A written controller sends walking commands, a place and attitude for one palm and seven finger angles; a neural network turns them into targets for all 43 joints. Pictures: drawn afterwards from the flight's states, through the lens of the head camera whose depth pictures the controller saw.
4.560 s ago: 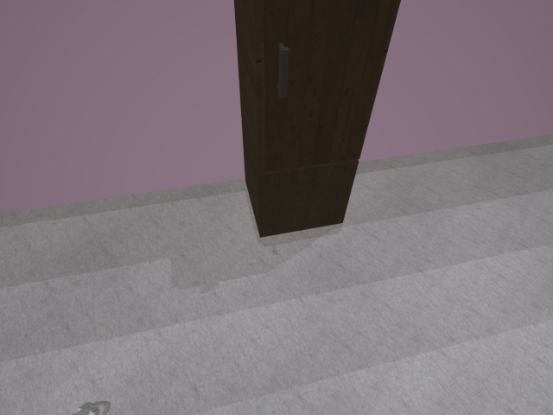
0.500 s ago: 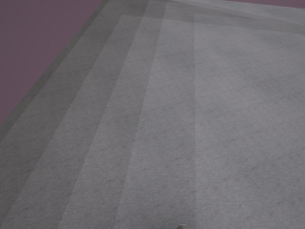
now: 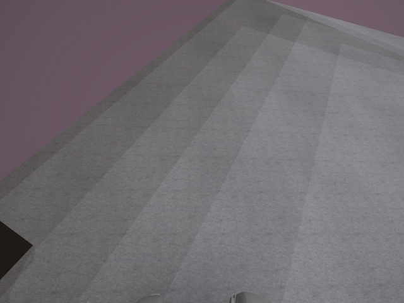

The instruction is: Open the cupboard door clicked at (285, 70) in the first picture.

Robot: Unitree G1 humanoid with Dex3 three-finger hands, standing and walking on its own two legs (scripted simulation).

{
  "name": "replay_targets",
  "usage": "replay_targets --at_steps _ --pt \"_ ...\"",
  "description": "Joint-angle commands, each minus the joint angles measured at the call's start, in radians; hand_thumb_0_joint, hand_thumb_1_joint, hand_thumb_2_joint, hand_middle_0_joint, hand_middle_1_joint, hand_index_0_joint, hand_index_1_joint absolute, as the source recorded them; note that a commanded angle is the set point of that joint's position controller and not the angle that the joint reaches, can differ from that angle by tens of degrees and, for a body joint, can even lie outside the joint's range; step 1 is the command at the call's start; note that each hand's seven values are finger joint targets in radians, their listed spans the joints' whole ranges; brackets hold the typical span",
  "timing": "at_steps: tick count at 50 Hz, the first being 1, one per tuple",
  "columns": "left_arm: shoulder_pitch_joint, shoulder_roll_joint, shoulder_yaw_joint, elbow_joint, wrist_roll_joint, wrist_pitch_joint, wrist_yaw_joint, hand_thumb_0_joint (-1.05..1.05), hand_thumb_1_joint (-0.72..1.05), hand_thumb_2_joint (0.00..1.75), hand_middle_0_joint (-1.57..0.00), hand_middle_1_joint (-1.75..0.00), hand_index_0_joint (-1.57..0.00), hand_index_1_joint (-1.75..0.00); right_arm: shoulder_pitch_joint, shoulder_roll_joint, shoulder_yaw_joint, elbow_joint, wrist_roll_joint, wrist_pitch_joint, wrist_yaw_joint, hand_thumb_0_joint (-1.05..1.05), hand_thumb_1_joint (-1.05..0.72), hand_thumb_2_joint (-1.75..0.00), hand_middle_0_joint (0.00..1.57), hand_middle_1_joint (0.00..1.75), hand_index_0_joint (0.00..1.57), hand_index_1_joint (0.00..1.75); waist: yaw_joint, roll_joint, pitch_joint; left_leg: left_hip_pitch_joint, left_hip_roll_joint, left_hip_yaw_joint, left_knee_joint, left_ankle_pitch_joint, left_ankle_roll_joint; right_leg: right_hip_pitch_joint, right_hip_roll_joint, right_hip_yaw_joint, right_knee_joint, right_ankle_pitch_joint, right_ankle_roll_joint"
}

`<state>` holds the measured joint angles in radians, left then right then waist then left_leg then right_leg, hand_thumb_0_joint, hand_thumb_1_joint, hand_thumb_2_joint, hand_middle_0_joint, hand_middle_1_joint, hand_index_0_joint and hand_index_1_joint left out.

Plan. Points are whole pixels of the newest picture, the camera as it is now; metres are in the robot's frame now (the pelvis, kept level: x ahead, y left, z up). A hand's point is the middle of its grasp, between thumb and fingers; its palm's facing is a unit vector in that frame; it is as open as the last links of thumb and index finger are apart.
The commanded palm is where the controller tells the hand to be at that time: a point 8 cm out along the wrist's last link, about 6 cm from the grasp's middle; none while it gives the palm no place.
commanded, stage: turn to face it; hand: left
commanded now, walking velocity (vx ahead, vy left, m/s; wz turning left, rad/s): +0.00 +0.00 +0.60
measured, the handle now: out of the picture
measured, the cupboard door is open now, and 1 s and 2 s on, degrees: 0 0 0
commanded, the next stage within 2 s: take the last steps up to it in 1.64 s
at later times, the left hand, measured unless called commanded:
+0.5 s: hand out of the picture +0.00 +0.15 -0.12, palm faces +0.34 -0.89 -0.29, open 7.4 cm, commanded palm none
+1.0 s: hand out of the picture -0.13 +0.18 -0.15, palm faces +0.61 -0.75 -0.26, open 7.4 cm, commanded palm none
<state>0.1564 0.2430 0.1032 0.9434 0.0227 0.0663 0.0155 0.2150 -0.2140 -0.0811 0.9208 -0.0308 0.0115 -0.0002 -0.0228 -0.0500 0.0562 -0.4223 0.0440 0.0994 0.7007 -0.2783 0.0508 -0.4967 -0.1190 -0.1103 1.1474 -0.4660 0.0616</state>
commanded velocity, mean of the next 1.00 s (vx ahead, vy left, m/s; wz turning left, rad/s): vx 0.00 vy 0.00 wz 0.60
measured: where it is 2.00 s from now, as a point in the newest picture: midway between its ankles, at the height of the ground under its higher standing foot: outside the picture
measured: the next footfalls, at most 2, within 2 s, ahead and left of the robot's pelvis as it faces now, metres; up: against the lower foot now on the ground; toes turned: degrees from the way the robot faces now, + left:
right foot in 0.36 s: +0.04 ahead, -0.16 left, +0.00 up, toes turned +9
left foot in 0.80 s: -0.05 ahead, +0.07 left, +0.00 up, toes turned +36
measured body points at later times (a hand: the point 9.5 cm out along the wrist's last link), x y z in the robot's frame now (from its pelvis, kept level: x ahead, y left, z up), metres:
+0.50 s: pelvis -0.01 -0.07 +0.02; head +0.02 -0.09 +0.47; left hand -0.02 +0.19 -0.10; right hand +0.13 -0.29 -0.14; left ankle -0.02 +0.08 -0.64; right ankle +0.00 -0.17 -0.72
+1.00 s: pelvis -0.05 -0.04 +0.02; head -0.03 -0.01 +0.47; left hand -0.16 +0.22 -0.13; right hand +0.19 -0.19 -0.11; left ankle -0.08 +0.05 -0.72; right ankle +0.02 -0.18 -0.64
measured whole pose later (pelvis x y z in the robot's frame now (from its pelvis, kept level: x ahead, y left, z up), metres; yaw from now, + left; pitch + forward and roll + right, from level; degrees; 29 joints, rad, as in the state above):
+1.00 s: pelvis -0.05 -0.04 +0.02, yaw +35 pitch -1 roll -1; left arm 0.20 0.28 0.09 0.92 0.02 0.06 0.01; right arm 0.13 -0.21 -0.05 0.90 -0.02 0.03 0.00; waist 0.02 -0.04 0.09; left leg -0.27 -0.02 0.02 0.51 -0.23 0.04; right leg -0.49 -0.12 -0.04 1.13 -0.40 0.09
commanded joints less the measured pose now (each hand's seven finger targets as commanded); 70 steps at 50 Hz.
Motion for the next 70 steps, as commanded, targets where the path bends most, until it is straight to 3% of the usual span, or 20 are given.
replay_targets --at_steps 1,10,16,18,22,24,33,38,39,40,41,46,52,57,61,62,63,64,67,70 --pt "0.030 0.057 0.010 -0.078 0.003 -0.032 -0.012 0.00 0.90 0.90 -0.20 -0.30 -0.20 -0.30 -0.012 -0.169 -0.024 -0.081 0.005 -0.017 -0.016 0.00 -0.90 -0.90 0.20 0.30 0.20 0.30 0.013 0.211 -0.110 0.164 0.192 -0.328 -0.430 0.022 0.051 -0.098 -0.005 0.098 0.070 0.149 0.019" --pt "0.008 0.053 -0.004 -0.107 -0.010 -0.031 0.002 0.00 0.90 0.90 -0.20 -0.30 -0.20 -0.30 0.038 -0.205 -0.043 -0.061 0.004 0.004 -0.007 0.00 -0.90 -0.90 0.20 0.30 0.20 0.30 -0.026 0.194 -0.123 0.244 0.198 -0.442 -0.421 0.065 0.119 0.003 0.050 0.100 -0.256 0.022 0.019" --pt "0.203 0.076 0.001 -0.070 -0.019 -0.045 0.011 0.00 0.90 0.90 -0.20 -0.30 -0.20 -0.30 -0.066 -0.196 -0.054 -0.094 0.010 0.027 0.006 0.00 -0.90 -0.90 0.20 0.30 0.20 0.30 0.059 0.179 -0.140 0.022 0.073 -0.412 -0.334 0.014 0.021 0.392 0.086 0.055 -0.740 0.178 -0.020" --pt "0.170 0.240 0.023 -0.105 0.010 -0.057 0.024 0.00 0.90 0.90 -0.20 -0.30 -0.20 -0.30 -0.067 -0.077 -0.039 -0.135 0.015 0.029 0.012 0.00 -0.90 -0.90 0.20 0.30 0.20 0.30 0.072 -0.303 -0.070 -0.304 -0.143 -0.135 0.166 -0.249 -0.112 0.442 -0.366 0.525 -0.992 0.024 -0.186" --pt "-0.029 0.111 -0.016 -0.150 -0.005 -0.073 0.025 0.00 0.90 0.90 -0.20 -0.30 -0.20 -0.30 -0.024 -0.118 -0.048 -0.068 0.004 0.044 0.030 0.00 -0.90 -0.90 0.20 0.30 0.20 0.30 -0.030 -0.083 0.021 -0.197 -0.030 -0.147 0.498 -0.088 -0.108 0.236 -0.216 0.196 -0.877 0.357 -0.147" --pt "0.029 0.104 -0.022 -0.131 -0.001 -0.085 0.023 0.00 0.90 0.90 -0.20 -0.30 -0.20 -0.30 -0.028 -0.092 -0.036 -0.060 0.007 0.042 0.034 0.00 -0.90 -0.90 0.20 0.30 0.20 0.30 -0.009 -0.093 0.007 -0.212 -0.028 -0.108 0.471 -0.073 -0.127 0.343 -0.192 0.093 -0.813 0.577 -0.143" --pt "0.170 0.162 -0.004 -0.082 0.009 -0.070 0.018 0.00 0.90 0.90 -0.20 -0.30 -0.20 -0.30 -0.174 -0.077 -0.010 -0.100 0.014 0.041 0.034 0.00 -0.90 -0.90 0.20 0.30 0.20 0.30 0.077 -0.153 -0.047 -0.091 -0.010 -0.011 0.157 -0.148 -0.128 0.464 -0.250 0.024 -0.740 0.726 -0.170" --pt "0.137 0.182 0.011 -0.078 0.000 -0.058 0.010 0.00 0.90 0.90 -0.20 -0.30 -0.20 -0.30 -0.087 -0.111 -0.010 -0.091 0.014 0.018 0.027 0.00 -0.90 -0.90 0.20 0.30 0.20 0.30 0.038 -0.133 -0.122 0.151 -0.029 0.030 -0.193 -0.001 -0.091 0.423 -0.247 -0.062 -0.563 0.709 -0.111" --pt "0.129 0.170 0.010 -0.086 -0.010 -0.055 0.006 0.00 0.90 0.90 -0.20 -0.30 -0.20 -0.30 -0.015 -0.163 -0.024 -0.072 0.012 0.009 0.025 0.00 -0.90 -0.90 0.20 0.30 0.20 0.30 -0.008 -0.015 -0.169 0.337 0.013 -0.035 -0.299 0.177 -0.065 0.300 -0.220 -0.090 -0.405 0.613 -0.065" --pt "0.107 0.106 0.001 -0.128 -0.018 -0.054 -0.003 0.00 0.90 0.90 -0.20 -0.30 -0.20 -0.30 0.055 -0.284 -0.055 -0.065 0.008 -0.002 0.016 0.00 -0.90 -0.90 0.20 0.30 0.20 0.30 -0.051 0.306 -0.210 0.542 0.284 -0.397 -0.321 0.559 0.057 -0.018 -0.073 -0.109 -0.172 0.057 0.020" --pt "0.034 0.083 -0.019 -0.166 -0.010 -0.045 0.001 0.00 0.90 0.90 -0.20 -0.30 -0.20 -0.30 0.123 -0.327 -0.064 -0.038 0.022 0.006 0.009 0.00 -0.90 -0.90 0.20 0.30 0.20 0.30 -0.076 0.348 -0.210 0.529 0.388 -0.478 -0.306 0.865 0.163 -0.120 -0.024 -0.006 -0.043 -0.220 0.036" --pt "0.034 0.107 0.000 -0.111 -0.006 -0.029 -0.005 0.00 0.90 0.90 -0.20 -0.30 -0.20 -0.30 -0.070 -0.209 -0.023 -0.084 0.011 0.002 -0.010 0.00 -0.90 -0.90 0.20 0.30 0.20 0.30 0.007 0.234 -0.085 0.274 0.190 -0.294 -0.356 0.446 0.092 -0.051 -0.023 0.097 0.029 0.060 0.029" --pt "0.016 0.102 -0.003 -0.115 -0.003 -0.024 -0.002 0.00 0.90 0.90 -0.20 -0.30 -0.20 -0.30 -0.050 -0.215 -0.031 -0.085 0.010 0.007 -0.003 0.00 -0.90 -0.90 0.20 0.30 0.20 0.30 0.001 0.179 -0.060 0.209 0.168 -0.374 -0.423 0.127 0.103 -0.007 0.010 0.102 -0.129 0.089 0.040" --pt "-0.022 0.082 -0.012 -0.152 -0.010 -0.036 0.003 0.00 0.90 0.90 -0.20 -0.30 -0.20 -0.30 -0.014 -0.220 -0.041 -0.075 0.005 0.014 -0.001 0.00 -0.90 -0.90 0.20 0.30 0.20 0.30 -0.015 0.225 -0.090 0.230 0.160 -0.459 -0.370 0.227 0.120 0.066 0.059 0.101 -0.335 0.033 0.028" --pt "0.103 0.094 -0.009 -0.132 -0.020 -0.054 0.010 0.00 0.90 0.90 -0.20 -0.30 -0.20 -0.30 -0.064 -0.209 -0.047 -0.093 0.012 0.020 0.003 0.00 -0.90 -0.90 0.20 0.30 0.20 0.30 0.049 0.188 -0.143 0.097 0.091 -0.455 -0.246 0.268 0.059 0.354 0.090 0.079 -0.689 0.209 0.011" --pt "0.133 0.150 0.001 -0.130 -0.011 -0.066 0.015 0.00 0.90 0.90 -0.20 -0.30 -0.20 -0.30 -0.058 -0.167 -0.042 -0.100 0.021 0.020 0.009 0.00 -0.90 -0.90 0.20 0.30 0.20 0.30 0.067 0.049 -0.163 -0.028 0.017 -0.393 -0.131 0.129 -0.002 0.493 -0.025 0.184 -0.841 0.217 -0.017" --pt "0.133 0.249 0.019 -0.137 0.006 -0.073 0.023 0.00 0.90 0.90 -0.20 -0.30 -0.20 -0.30 -0.033 -0.088 -0.029 -0.123 0.023 0.018 0.010 0.00 -0.90 -0.90 0.20 0.30 0.20 0.30 0.067 -0.262 -0.145 -0.226 -0.135 -0.182 0.118 -0.222 -0.095 0.568 -0.317 0.470 -0.911 0.262 -0.126" --pt "0.109 0.250 0.011 -0.151 -0.001 -0.066 0.026 0.00 0.90 0.90 -0.20 -0.30 -0.20 -0.30 -0.056 -0.146 -0.039 -0.126 0.010 0.021 0.008 0.00 -0.90 -0.90 0.20 0.30 0.20 0.30 0.066 -0.200 -0.130 -0.194 -0.093 -0.194 0.314 -0.308 -0.092 0.416 -0.395 0.472 -0.899 0.326 -0.195" --pt "-0.052 0.146 -0.013 -0.179 -0.007 -0.067 0.024 0.00 0.90 0.90 -0.20 -0.30 -0.20 -0.30 0.001 -0.137 -0.046 -0.065 0.004 0.047 0.024 0.00 -0.90 -0.90 0.20 0.30 0.20 0.30 -0.017 -0.112 -0.022 -0.166 -0.038 -0.178 0.523 -0.134 -0.103 0.264 -0.237 0.256 -0.887 0.264 -0.153" --pt "0.011 0.118 -0.025 -0.153 -0.004 -0.081 0.021 0.00 0.90 0.90 -0.20 -0.30 -0.20 -0.30 0.003 -0.108 -0.031 -0.048 0.007 0.047 0.030 0.00 -0.90 -0.90 0.20 0.30 0.20 0.30 0.002 -0.126 -0.008 -0.172 -0.027 -0.124 0.495 -0.081 -0.126 0.337 -0.194 0.110 -0.826 0.505 -0.149"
